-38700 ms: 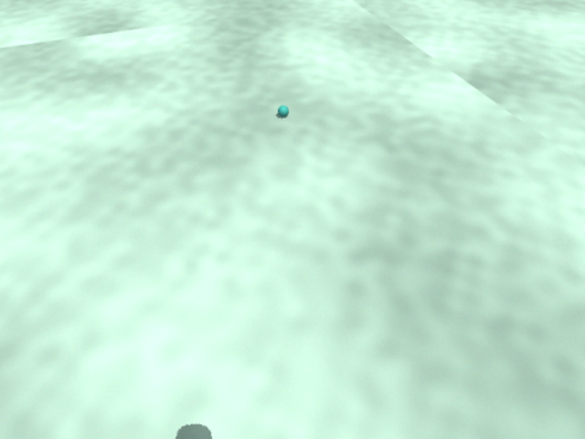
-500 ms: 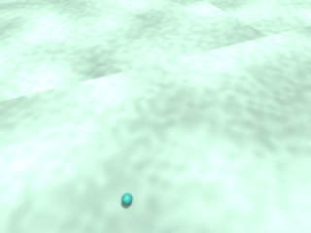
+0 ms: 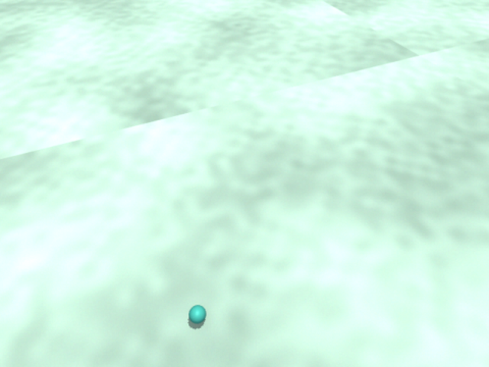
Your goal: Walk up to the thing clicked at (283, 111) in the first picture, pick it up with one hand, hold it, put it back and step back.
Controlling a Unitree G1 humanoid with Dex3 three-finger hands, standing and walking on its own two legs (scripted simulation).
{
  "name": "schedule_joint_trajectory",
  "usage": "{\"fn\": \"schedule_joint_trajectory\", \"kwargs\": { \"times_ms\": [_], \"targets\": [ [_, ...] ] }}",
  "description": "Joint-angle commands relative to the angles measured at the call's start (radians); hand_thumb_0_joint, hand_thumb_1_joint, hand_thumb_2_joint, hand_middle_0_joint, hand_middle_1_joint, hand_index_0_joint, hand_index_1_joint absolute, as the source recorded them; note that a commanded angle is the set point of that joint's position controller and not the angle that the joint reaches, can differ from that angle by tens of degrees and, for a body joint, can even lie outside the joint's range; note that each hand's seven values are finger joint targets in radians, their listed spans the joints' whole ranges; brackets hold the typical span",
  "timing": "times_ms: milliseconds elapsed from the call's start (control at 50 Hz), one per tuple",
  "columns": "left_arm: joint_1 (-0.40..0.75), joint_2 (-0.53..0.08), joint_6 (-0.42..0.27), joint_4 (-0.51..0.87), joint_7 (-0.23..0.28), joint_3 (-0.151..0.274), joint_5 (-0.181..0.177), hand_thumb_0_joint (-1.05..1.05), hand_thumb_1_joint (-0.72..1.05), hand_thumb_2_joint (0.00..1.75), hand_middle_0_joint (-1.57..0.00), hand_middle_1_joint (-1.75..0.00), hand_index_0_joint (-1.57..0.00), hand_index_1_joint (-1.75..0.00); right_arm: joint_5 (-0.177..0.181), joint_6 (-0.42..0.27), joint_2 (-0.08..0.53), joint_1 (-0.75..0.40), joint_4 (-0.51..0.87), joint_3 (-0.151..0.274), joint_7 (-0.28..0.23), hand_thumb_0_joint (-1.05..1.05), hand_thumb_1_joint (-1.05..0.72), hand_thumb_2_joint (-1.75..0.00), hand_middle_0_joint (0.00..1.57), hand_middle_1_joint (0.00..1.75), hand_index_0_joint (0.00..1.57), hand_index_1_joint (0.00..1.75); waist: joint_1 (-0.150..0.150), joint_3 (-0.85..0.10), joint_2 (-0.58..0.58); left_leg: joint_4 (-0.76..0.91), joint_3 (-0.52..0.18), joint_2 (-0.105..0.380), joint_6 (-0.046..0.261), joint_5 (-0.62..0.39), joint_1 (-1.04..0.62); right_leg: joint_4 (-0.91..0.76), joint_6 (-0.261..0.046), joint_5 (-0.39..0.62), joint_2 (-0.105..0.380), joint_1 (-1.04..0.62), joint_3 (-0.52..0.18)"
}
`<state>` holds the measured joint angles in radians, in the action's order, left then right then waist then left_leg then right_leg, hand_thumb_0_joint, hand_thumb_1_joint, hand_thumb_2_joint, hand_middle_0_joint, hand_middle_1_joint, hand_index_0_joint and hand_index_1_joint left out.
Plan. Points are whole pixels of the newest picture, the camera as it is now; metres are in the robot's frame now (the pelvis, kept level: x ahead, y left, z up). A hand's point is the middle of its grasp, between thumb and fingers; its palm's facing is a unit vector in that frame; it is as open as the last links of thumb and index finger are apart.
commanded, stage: stand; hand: left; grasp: from above
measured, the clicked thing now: (197, 314) +0.45 +0.20 -0.75
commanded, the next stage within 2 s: step back in 0.48 s
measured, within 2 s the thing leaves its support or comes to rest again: neither
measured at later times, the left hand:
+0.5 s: hand out of the picture +0.06 +0.25 -0.16, palm faces +0.00 -0.94 -0.34, open 7.4 cm
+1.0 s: hand out of the picture -0.03 +0.24 -0.16, palm faces -0.04 -0.89 -0.45, open 7.4 cm
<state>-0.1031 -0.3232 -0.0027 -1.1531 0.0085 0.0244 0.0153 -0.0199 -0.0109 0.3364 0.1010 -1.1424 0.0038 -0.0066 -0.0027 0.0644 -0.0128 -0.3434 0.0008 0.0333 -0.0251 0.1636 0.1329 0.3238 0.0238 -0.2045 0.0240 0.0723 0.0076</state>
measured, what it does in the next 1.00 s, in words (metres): steps on the spot: right foot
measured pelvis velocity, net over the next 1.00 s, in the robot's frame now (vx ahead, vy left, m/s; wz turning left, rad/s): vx -0.09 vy -0.03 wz -0.04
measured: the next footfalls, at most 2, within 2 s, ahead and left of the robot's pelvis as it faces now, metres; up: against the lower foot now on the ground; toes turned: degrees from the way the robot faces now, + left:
right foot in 0.88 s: -0.05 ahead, -0.12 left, +0.00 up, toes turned +0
left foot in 1.28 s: -0.12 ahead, +0.10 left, +0.00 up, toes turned +0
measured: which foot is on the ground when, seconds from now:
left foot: down 0.00-0.88, up 0.90-1.00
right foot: down 0.00-0.72, up 0.74-0.86, down 0.88-1.00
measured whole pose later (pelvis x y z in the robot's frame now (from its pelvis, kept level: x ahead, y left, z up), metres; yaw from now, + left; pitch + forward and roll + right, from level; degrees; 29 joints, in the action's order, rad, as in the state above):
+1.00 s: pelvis -0.09 -0.03 -0.03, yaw -2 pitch -1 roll +1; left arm -0.18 -0.34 0.03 -0.93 0.01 0.06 0.04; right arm 0.00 0.07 0.41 0.03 -0.93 0.05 -0.02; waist -0.03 0.18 -0.07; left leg -1.07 -0.15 -0.10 0.02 0.50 0.53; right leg 0.68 -0.05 -0.36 -0.04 0.29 -0.02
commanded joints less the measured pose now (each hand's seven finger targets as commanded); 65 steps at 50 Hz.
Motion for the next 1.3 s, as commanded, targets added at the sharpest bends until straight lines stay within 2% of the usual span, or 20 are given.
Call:
{"fn": "schedule_joint_trajectory", "kwargs": {
  "times_ms": [0,380,440,460,540,640,680,720,760,780,820,840,860,900,1000,1140,1200,1240,1260,1280],
  "targets": [
    [0.031,-0.21,-0.023,0.061,0.009,0.04,0.001,0.0,0.9,0.9,-0.2,-0.3,-0.2,-0.3,0.005,-0.021,0.197,-0.034,0.056,0.042,-0.011,0.0,-0.9,-0.9,0.2,0.3,0.2,0.3,0.002,-0.091,0.012,0.036,-0.079,0.098,0.038,-0.16,-0.046,-0.05,-0.035,0.156,0.105,0.025,-0.072],
    [0.029,-0.218,-0.025,0.07,0.005,0.038,-0.001,0.0,0.9,0.9,-0.2,-0.3,-0.2,-0.3,0.003,-0.017,0.202,-0.023,0.054,0.042,-0.005,0.0,-0.9,-0.9,0.2,0.3,0.2,0.3,0.006,-0.061,0.01,0.059,-0.08,0.092,0.04,-0.046,-0.011,-0.07,-0.038,0.079,0.104,0.041,-0.079],
    [0.019,-0.218,-0.026,0.07,0.004,0.036,0.0,0.0,0.9,0.9,-0.2,-0.3,-0.2,-0.3,0.005,-0.019,0.206,-0.028,0.056,0.043,-0.005,0.0,-0.9,-0.9,0.2,0.3,0.2,0.3,0.001,-0.067,0.009,0.058,-0.083,0.096,0.039,-0.071,-0.023,-0.068,-0.036,0.08,0.103,0.044,-0.078],
    [0.021,-0.298,-0.015,0.108,0.009,0.071,-0.02,0.0,0.9,0.9,-0.2,-0.3,-0.2,-0.3,0.014,0.001,0.257,-0.058,0.082,0.061,0.001,0.0,-0.9,-0.9,0.2,0.3,0.2,0.3,0.007,0.038,0.027,-0.037,-0.098,0.075,0.058,-0.212,0.056,0.029,-0.041,0.28,0.086,0.131,-0.098],
    [0.0,-0.273,-0.005,0.162,0.017,0.075,-0.022,0.0,0.9,0.9,-0.2,-0.3,-0.2,-0.3,0.026,0.019,0.24,-0.014,0.119,0.07,0.004,0.0,-0.9,-0.9,0.2,0.3,0.2,0.3,0.018,-0.107,0.021,-0.117,-0.082,0.084,0.087,-0.311,0.025,0.127,-0.074,0.328,0.076,0.089,-0.078],
    [0.009,-0.262,0.016,0.229,0.012,0.07,-0.014,0.0,0.9,0.9,-0.2,-0.3,-0.2,-0.3,0.022,0.037,0.268,-0.021,0.171,0.092,0.008,0.0,-0.9,-0.9,0.2,0.3,0.2,0.3,0.024,-0.162,-0.036,-0.134,-0.112,0.103,0.135,-0.185,0.068,0.245,-0.095,0.167,0.052,0.151,-0.09],
    [-0.034,-0.249,0.024,0.234,0.009,0.066,-0.007,0.0,0.9,0.9,-0.2,-0.3,-0.2,-0.3,0.017,0.041,0.293,-0.045,0.2,0.106,0.01,0.0,-0.9,-0.9,0.2,0.3,0.2,0.3,0.013,-0.171,-0.107,-0.09,-0.181,0.172,0.192,-0.177,0.097,0.368,-0.075,0.05,-0.007,0.153,-0.037],
    [-0.088,-0.24,0.036,0.226,0.006,0.076,-0.001,0.0,0.9,0.9,-0.2,-0.3,-0.2,-0.3,0.007,0.041,0.322,-0.073,0.237,0.117,0.007,0.0,-0.9,-0.9,0.2,0.3,0.2,0.3,0.0,-0.167,-0.186,-0.044,-0.262,0.275,0.28,-0.219,0.188,0.576,-0.056,-0.259,-0.07,0.147,0.002],
    [-0.137,-0.239,0.044,0.227,0.002,0.084,-0.004,0.0,0.9,0.9,-0.2,-0.3,-0.2,-0.3,-0.002,0.044,0.323,-0.099,0.269,0.122,0.004,0.0,-0.9,-0.9,0.2,0.3,0.2,0.3,-0.02,-0.159,-0.214,-0.044,-0.274,0.316,0.307,-0.208,0.239,0.671,-0.061,-0.349,-0.059,0.162,-0.029],
    [-0.159,-0.24,0.044,0.229,0.0,0.087,-0.006,0.0,0.9,0.9,-0.2,-0.3,-0.2,-0.3,-0.004,0.046,0.319,-0.122,0.288,0.12,0.003,0.0,-0.9,-0.9,0.2,0.3,0.2,0.3,-0.037,-0.153,-0.21,-0.091,-0.245,0.296,0.286,-0.231,0.243,0.624,-0.07,-0.334,-0.045,0.156,-0.046],
    [-0.218,-0.233,0.026,0.216,0.005,0.095,-0.005,0.0,0.9,0.9,-0.2,-0.3,-0.2,-0.3,0.005,0.059,0.285,-0.172,0.301,0.11,0.0,0.0,-0.9,-0.9,0.2,0.3,0.2,0.3,-0.095,-0.14,-0.156,-0.3,-0.159,0.18,0.167,-0.188,0.232,0.253,-0.07,-0.11,0.009,0.122,-0.107],
    [-0.176,-0.301,0.011,0.237,0.013,0.11,0.011,0.0,0.9,0.9,-0.2,-0.3,-0.2,-0.3,0.022,0.067,0.229,-0.156,0.303,0.094,0.001,0.0,-0.9,-0.9,0.2,0.3,0.2,0.3,-0.075,-0.078,0.105,-0.518,-0.071,-0.012,0.081,0.016,0.313,0.049,-0.065,0.146,0.136,0.146,-0.329],
    [-0.124,-0.38,0.004,0.269,0.019,0.133,0.019,0.0,0.9,0.9,-0.2,-0.3,-0.2,-0.3,0.026,0.07,0.18,-0.145,0.313,0.077,-0.013,0.0,-0.9,-0.9,0.2,0.3,0.2,0.3,-0.053,0.0,0.241,-0.62,-0.099,-0.156,0.04,0.389,0.497,0.021,-0.106,0.384,0.25,0.104,-0.503],
    [-0.024,-0.367,0.0,0.325,0.025,0.126,0.027,0.0,0.9,0.9,-0.2,-0.3,-0.2,-0.3,0.026,0.075,0.207,-0.006,0.271,0.083,-0.024,0.0,-0.9,-0.9,0.2,0.3,0.2,0.3,0.015,-0.017,0.13,-0.789,-0.192,-0.144,0.042,0.438,0.397,0.053,-0.235,0.469,0.295,0.215,-0.432],
    [0.031,-0.289,-0.007,0.373,0.03,0.114,0.022,0.0,0.9,0.9,-0.2,-0.3,-0.2,-0.3,0.027,0.059,0.269,0.047,0.248,0.091,-0.026,0.0,-0.9,-0.9,0.2,0.3,0.2,0.3,0.017,-0.104,0.148,-0.9,-0.184,-0.17,0.015,0.306,0.408,0.16,-0.202,0.486,0.185,0.077,-0.259],
    [-0.151,-0.265,0.01,0.382,0.05,0.125,0.005,0.0,0.9,0.9,-0.2,-0.3,-0.2,-0.3,0.01,0.039,0.231,-0.011,0.315,0.07,-0.036,0.0,-0.9,-0.9,0.2,0.3,0.2,0.3,-0.076,-0.148,0.173,-0.555,-0.133,-0.083,0.008,0.369,0.443,0.222,-0.261,0.665,0.261,-0.208,-0.292],
    [-0.104,-0.282,0.019,0.404,0.043,0.121,0.0,0.0,0.9,0.9,-0.2,-0.3,-0.2,-0.3,0.005,0.034,0.217,0.065,0.293,0.076,-0.026,0.0,-0.9,-0.9,0.2,0.3,0.2,0.3,-0.04,-0.181,0.198,-0.32,-0.054,-0.061,0.033,0.303,0.271,0.261,-0.216,0.615,0.226,-0.142,-0.237],
    [-0.05,-0.295,0.026,0.427,0.034,0.115,-0.004,0.0,0.9,0.9,-0.2,-0.3,-0.2,-0.3,-0.002,0.033,0.218,0.12,0.272,0.09,-0.017,0.0,-0.9,-0.9,0.2,0.3,0.2,0.3,0.008,-0.186,0.163,-0.121,-0.006,-0.067,0.052,0.075,0.12,0.291,-0.164,0.471,0.182,-0.028,-0.19],
    [-0.043,-0.286,0.029,0.433,0.029,0.109,-0.005,0.0,0.9,0.9,-0.2,-0.3,-0.2,-0.3,-0.004,0.032,0.23,0.117,0.272,0.097,-0.014,0.0,-0.9,-0.9,0.2,0.3,0.2,0.3,0.008,-0.181,0.128,-0.097,-0.042,-0.041,0.067,-0.055,0.046,0.305,-0.13,0.353,0.147,0.064,-0.179],
    [-0.046,-0.264,0.028,0.446,0.025,0.1,-0.007,0.0,0.9,0.9,-0.2,-0.3,-0.2,-0.3,-0.018,0.032,0.287,0.097,0.293,0.115,-0.013,0.0,-0.9,-0.9,0.2,0.3,0.2,0.3,0.01,-0.186,-0.01,-0.121,-0.231,0.096,0.133,-0.199,-0.017,0.392,-0.084,0.169,0.067,0.212,-0.138]
  ]
}}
